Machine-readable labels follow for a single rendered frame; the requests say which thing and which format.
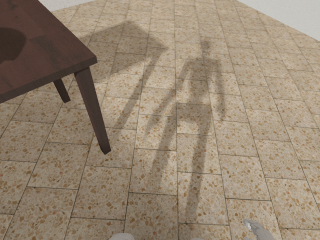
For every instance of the robot right hand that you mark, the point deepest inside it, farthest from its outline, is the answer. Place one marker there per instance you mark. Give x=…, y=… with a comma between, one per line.
x=257, y=229

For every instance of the table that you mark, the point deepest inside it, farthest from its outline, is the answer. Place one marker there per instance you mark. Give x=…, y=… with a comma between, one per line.
x=37, y=49

